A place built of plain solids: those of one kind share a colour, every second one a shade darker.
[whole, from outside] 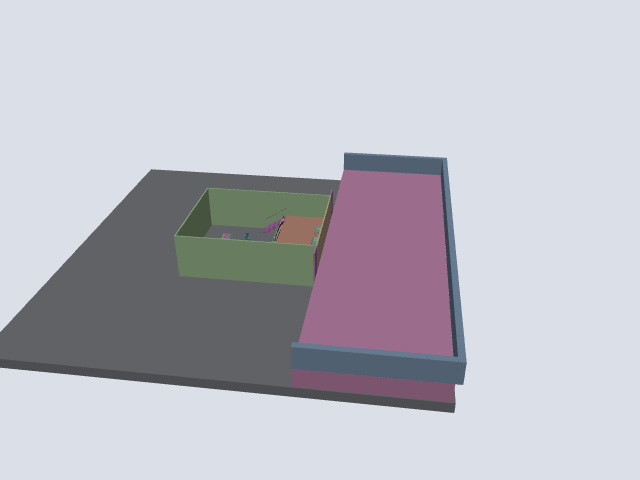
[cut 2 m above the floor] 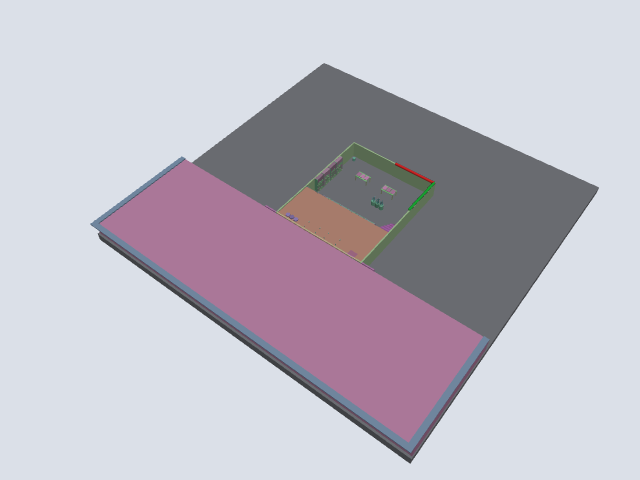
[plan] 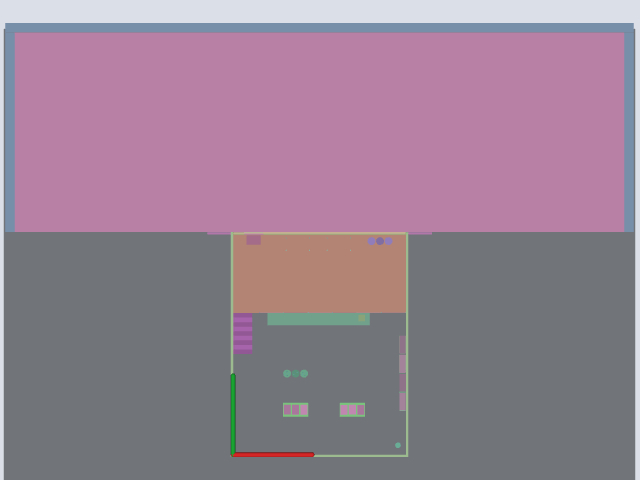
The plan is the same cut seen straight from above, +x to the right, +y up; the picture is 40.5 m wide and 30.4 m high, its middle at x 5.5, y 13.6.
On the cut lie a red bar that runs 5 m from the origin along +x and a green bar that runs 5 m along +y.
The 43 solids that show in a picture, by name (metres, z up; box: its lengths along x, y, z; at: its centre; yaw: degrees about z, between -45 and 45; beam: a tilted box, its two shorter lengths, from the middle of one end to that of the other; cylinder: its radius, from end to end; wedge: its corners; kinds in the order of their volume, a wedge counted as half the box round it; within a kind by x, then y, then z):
{
 "street_ground_1": {"box": [39.8, 12.65, 1.92], "at": [5.47, 20.43, 0.91]},
 "upper_1": {"box": [11.04, 5.03, 1.92], "at": [5.47, 11.48, 0.91]},
 "street_hedge_1": {"box": [0.6, 12.65, 2.2], "at": [-14.13, 20.43, 2.97]},
 "street_hedge_2": {"box": [39.8, 0.6, 2.2], "at": [5.47, 27.05, 2.97]},
 "street_hedge_3": {"box": [0.6, 12.65, 2.2], "at": [25.07, 20.43, 2.97]},
 "wall_1": {"box": [0.15, 14.25, 4.76], "at": [-0.07, 6.97, 2.33]},
 "wall_2": {"box": [5.45, 0.15, 4.76], "at": [2.58, -0.07, 2.33]},
 "wall_3": {"box": [1.5, 0.15, 4.76], "at": [5.75, -0.07, 2.33]},
 "wall_4": {"box": [4.89, 0.15, 4.76], "at": [8.64, -0.07, 2.33]},
 "wall_5": {"box": [0.15, 14.25, 4.76], "at": [11.02, 6.97, 2.33]},
 "shelves_body_1": {"box": [0.4, 1.16, 2.1], "at": [10.74, 3.35, 1.0]},
 "shelves_body_2": {"box": [0.4, 1.16, 2.1], "at": [10.74, 4.55, 1.0]},
 "shelves_body_3": {"box": [0.4, 1.16, 2.1], "at": [10.74, 5.75, 1.0]},
 "shelves_body_4": {"box": [0.4, 1.16, 2.1], "at": [10.74, 6.96, 1.0]},
 "window_wall_1": {"box": [9.04, 0.15, 2.84], "at": [6.42, 14.03, 3.29]},
 "hull_return_1": {"box": [1.5, 0.15, 4.76], "at": [-0.9, 14.03, 2.38]},
 "hull_return_2": {"box": [1.5, 0.15, 4.76], "at": [11.84, 14.03, 2.38]},
 "bin_1": {"cylinder": 0.25, "from": [3.42, 5.14, 0.0], "to": [3.42, 5.14, 0.55]},
 "bin_2": {"cylinder": 0.25, "from": [3.96, 5.14, 0.0], "to": [3.96, 5.14, 0.55]},
 "bin_3": {"cylinder": 0.25, "from": [4.5, 5.14, 0.0], "to": [4.5, 5.14, 0.55]},
 "upper_bin_1": {"cylinder": 0.25, "from": [8.76, 13.53, 1.87], "to": [8.76, 13.53, 2.42]},
 "upper_bin_2": {"cylinder": 0.25, "from": [9.3, 13.53, 1.87], "to": [9.3, 13.53, 2.42]},
 "upper_bin_3": {"cylinder": 0.25, "from": [9.84, 13.53, 1.87], "to": [9.84, 13.53, 2.42]},
 "stair_step_1": {"box": [1.26, 0.33, 0.07], "at": [0.58, 6.54, 0.15]},
 "stair_step_2": {"box": [1.26, 0.33, 0.07], "at": [0.58, 6.83, 0.34]},
 "stair_step_3": {"box": [1.26, 0.33, 0.07], "at": [0.58, 7.12, 0.53]},
 "stair_step_4": {"box": [1.26, 0.33, 0.07], "at": [0.58, 7.41, 0.71]},
 "stair_step_5": {"box": [1.26, 0.33, 0.07], "at": [0.58, 7.69, 0.9]},
 "stair_step_6": {"box": [1.26, 0.33, 0.07], "at": [0.58, 7.98, 1.09]},
 "stair_step_7": {"box": [1.26, 0.33, 0.07], "at": [0.58, 8.27, 1.28]},
 "stair_step_8": {"box": [1.26, 0.33, 0.07], "at": [0.58, 8.56, 1.46]},
 "stair_step_9": {"box": [1.26, 0.31, 0.07], "at": [0.58, 8.84, 1.65]},
 "counter_top_1": {"box": [6.48, 0.78, 0.04], "at": [5.42, 8.59, 1.02]},
 "top_1": {"box": [1.6, 0.9, 0.04], "at": [3.96, 2.85, 0.74]},
 "top_2": {"box": [1.6, 0.9, 0.04], "at": [7.54, 2.85, 0.74]},
 "till_1": {"box": [0.42, 0.4, 0.28], "at": [8.14, 8.66, 1.18]},
 "kite_1": {"box": [0.44, 0.62, 0.022], "at": [3.43, 2.85, 0.79]},
 "kite_2": {"box": [0.44, 0.62, 0.022], "at": [3.95, 2.86, 0.84]},
 "kite_3": {"box": [0.44, 0.62, 0.022], "at": [4.48, 2.85, 0.82]},
 "kite_4": {"box": [0.44, 0.62, 0.022], "at": [7.02, 2.84, 0.82]},
 "kite_5": {"box": [0.44, 0.62, 0.022], "at": [7.55, 2.85, 0.82]},
 "kite_6": {"box": [0.44, 0.62, 0.022], "at": [8.09, 2.84, 0.79]},
 "door_mat_1": {"box": [0.9, 0.6, 0.07], "at": [1.3, 13.6, 1.85]}
}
